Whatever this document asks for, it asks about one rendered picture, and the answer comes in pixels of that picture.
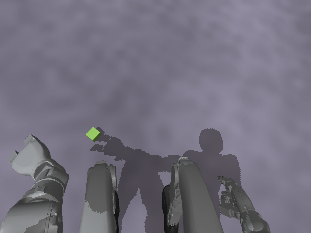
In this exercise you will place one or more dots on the right robot arm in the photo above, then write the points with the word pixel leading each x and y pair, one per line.
pixel 252 222

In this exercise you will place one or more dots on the left robot hand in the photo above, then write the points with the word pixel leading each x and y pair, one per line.
pixel 35 151

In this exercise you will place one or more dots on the right robot hand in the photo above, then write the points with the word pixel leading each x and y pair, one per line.
pixel 238 199

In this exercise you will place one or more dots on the small box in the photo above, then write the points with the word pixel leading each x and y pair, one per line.
pixel 93 134

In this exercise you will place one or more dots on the left robot arm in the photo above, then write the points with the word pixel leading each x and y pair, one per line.
pixel 40 209

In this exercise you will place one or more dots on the right robot foot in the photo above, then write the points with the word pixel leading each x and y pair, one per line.
pixel 165 206

